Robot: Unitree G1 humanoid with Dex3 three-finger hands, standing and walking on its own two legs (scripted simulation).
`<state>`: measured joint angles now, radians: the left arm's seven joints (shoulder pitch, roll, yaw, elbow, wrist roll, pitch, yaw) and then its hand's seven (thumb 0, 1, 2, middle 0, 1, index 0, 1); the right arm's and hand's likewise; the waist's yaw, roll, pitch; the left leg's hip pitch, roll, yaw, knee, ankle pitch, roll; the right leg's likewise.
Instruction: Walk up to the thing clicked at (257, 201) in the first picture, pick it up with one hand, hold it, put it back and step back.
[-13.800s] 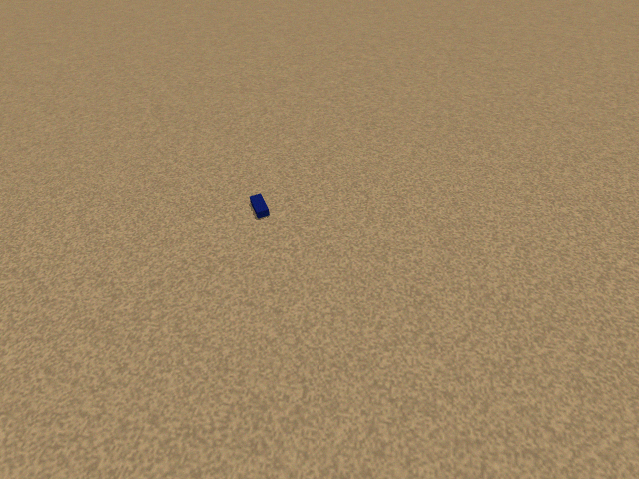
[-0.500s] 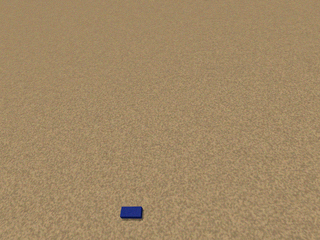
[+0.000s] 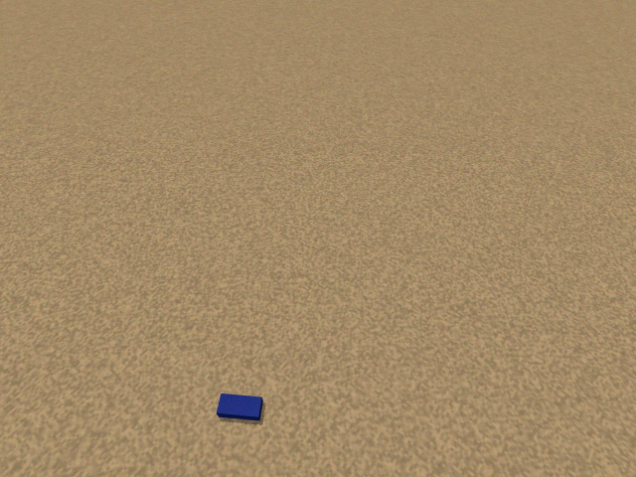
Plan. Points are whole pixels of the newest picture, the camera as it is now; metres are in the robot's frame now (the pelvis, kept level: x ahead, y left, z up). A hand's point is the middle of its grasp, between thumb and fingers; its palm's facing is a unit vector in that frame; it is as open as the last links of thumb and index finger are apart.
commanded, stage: walk up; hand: left
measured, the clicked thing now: (240, 407) +0.46 +0.23 -0.74
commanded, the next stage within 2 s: none
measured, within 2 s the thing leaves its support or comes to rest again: neither
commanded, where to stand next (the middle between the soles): +0.06 +0.01 m, yaw -2 degrees
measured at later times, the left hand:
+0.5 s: hand out of the picture +0.13 +0.27 -0.13, palm faces -0.01 -0.89 -0.46, open 7.4 cm
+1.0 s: hand out of the picture +0.08 +0.27 -0.15, palm faces -0.12 -0.92 -0.38, open 7.4 cm
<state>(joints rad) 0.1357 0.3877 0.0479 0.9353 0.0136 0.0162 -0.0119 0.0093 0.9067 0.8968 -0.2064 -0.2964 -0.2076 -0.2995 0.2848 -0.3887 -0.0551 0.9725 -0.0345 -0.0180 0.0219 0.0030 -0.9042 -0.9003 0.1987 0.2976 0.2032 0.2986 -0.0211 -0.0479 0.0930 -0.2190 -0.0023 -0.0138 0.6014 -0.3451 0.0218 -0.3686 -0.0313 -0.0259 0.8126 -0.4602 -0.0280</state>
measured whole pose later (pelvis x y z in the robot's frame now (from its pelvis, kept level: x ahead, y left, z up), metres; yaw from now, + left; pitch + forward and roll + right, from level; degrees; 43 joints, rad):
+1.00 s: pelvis +0.01 +0.00 +0.00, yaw -4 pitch -3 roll -2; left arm 0.26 0.39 0.06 0.97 0.03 -0.02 -0.03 0.01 0.91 0.90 -0.21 -0.30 -0.21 -0.30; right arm 0.27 -0.44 -0.08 0.88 -0.03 0.00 0.03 0.00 -0.90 -0.90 0.20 0.30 0.21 0.30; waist -0.04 0.04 0.08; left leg -0.30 0.09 0.01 0.74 -0.38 0.03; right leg -0.13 0.05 -0.04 0.58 -0.38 -0.04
